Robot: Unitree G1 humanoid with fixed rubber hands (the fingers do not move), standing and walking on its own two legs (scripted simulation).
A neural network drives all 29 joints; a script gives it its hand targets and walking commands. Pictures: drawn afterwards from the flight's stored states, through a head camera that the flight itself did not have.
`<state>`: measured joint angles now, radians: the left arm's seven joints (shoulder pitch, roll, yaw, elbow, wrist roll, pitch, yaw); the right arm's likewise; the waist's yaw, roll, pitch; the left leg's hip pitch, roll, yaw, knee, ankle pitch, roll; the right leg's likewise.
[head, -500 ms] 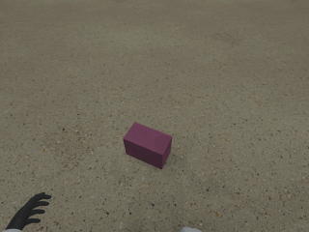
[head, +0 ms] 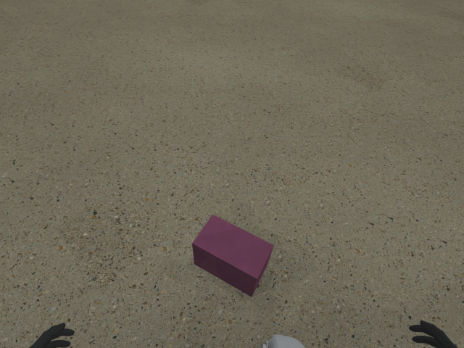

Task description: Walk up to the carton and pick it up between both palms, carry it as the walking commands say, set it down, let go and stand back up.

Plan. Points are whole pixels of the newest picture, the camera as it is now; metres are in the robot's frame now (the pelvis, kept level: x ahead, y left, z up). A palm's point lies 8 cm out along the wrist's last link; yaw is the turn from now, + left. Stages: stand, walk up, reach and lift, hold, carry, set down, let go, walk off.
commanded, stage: walk up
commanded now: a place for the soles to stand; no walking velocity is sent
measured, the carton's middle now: (232, 255) +0.59 -0.02 -0.66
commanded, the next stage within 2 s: none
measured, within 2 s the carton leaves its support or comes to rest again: neither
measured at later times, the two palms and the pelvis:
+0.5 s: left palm (70, 276) +0.25 +0.30 -0.05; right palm (423, 304) +0.23 -0.35 -0.07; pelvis +0.09 -0.02 +0.00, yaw +2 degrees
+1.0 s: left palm out of the picture +0.13 +0.44 -0.05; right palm (386, 304) +0.22 -0.28 -0.07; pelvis +0.09 +0.06 -0.01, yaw -5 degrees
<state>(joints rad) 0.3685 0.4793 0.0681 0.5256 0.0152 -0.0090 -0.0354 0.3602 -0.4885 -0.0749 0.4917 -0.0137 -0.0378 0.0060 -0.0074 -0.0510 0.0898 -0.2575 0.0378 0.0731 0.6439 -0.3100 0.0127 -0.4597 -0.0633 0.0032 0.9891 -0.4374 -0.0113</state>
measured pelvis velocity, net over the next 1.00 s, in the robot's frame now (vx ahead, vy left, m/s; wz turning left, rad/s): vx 0.09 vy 0.06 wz -0.08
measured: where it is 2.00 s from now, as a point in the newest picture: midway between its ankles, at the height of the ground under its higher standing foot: outside the picture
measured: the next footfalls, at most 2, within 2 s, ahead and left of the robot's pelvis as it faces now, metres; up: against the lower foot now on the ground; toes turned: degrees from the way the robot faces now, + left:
right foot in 0.12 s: +0.18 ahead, -0.15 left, +0.00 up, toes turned -2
left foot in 0.98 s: +0.18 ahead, +0.20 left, +0.00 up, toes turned -2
